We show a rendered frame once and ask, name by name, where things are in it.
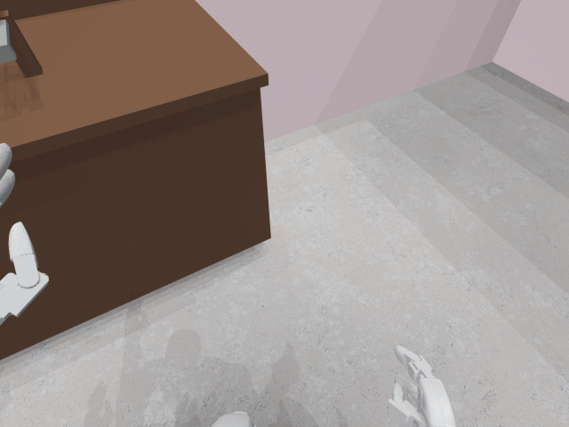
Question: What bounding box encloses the robot left hand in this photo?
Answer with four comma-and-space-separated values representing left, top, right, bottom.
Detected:
0, 143, 49, 326

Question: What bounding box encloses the counter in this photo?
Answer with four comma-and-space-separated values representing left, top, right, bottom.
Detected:
0, 0, 271, 360

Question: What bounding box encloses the robot right hand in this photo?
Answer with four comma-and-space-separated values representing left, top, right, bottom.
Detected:
389, 345, 458, 427

